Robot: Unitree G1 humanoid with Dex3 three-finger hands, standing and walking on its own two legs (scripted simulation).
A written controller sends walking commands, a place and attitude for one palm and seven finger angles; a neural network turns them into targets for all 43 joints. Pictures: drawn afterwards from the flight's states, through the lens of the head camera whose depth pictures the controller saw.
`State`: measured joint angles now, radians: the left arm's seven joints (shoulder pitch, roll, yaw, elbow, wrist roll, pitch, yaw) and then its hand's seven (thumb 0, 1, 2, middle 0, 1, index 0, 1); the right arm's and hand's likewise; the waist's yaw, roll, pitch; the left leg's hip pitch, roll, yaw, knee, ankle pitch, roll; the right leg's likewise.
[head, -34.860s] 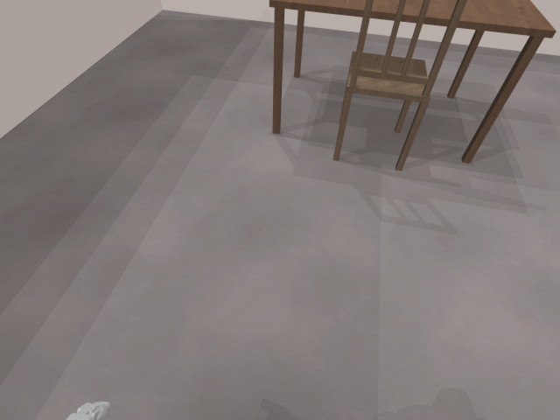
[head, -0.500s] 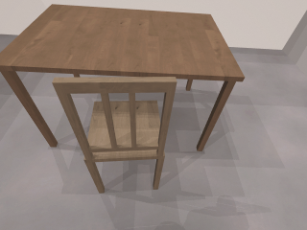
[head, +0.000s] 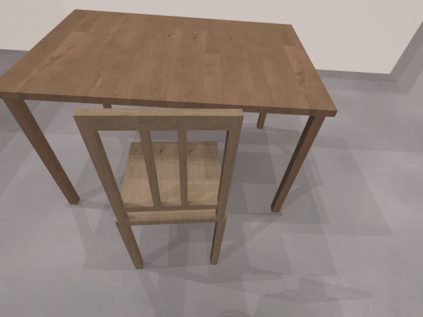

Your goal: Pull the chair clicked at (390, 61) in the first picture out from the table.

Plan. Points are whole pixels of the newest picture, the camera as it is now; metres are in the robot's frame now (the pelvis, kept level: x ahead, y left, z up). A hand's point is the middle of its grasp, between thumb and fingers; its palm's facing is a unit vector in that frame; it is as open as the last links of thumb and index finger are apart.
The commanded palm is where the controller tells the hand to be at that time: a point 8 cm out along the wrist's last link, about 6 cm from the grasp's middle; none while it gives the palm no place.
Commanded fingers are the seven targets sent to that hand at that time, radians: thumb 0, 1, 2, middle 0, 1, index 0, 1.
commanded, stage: shuffle to correct the standing spot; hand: left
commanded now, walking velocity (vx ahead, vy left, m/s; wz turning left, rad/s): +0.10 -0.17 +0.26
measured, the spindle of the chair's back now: (151, 172) +0.49 +0.19 -0.08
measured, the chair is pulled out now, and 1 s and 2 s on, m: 0.16 0.16 0.16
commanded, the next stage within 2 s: come to a stop and stand still in 0.60 s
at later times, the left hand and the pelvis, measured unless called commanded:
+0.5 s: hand out of the picture -0.02 +0.08 -0.19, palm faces +0.13 -0.98 -0.12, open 7.4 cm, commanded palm none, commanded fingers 0.00 0.90 0.90 -0.20 -0.30 -0.20 -0.30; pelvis +0.04 -0.07 -0.01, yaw +5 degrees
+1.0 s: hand out of the picture +0.05 +0.00 -0.18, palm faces +0.21 -0.97 -0.14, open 7.4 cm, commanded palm none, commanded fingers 0.00 0.90 0.90 -0.20 -0.30 -0.20 -0.30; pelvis +0.09 -0.14 +0.00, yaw +7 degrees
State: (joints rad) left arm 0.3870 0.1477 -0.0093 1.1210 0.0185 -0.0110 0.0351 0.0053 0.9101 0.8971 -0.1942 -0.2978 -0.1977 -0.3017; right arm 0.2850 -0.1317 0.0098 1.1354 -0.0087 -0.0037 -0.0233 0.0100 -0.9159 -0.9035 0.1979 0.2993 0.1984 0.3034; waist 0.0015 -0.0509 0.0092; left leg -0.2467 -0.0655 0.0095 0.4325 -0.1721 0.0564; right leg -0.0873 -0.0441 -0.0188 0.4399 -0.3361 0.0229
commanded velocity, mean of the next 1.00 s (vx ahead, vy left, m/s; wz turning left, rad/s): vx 0.02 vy -0.07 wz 0.08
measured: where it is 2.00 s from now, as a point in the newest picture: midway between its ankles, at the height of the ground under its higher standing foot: outside the picture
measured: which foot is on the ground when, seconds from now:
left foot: down 0.00-0.62, up 0.64-0.84, down 0.86-1.00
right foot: down 0.00-0.38, up 0.40-0.58, down 0.60-1.00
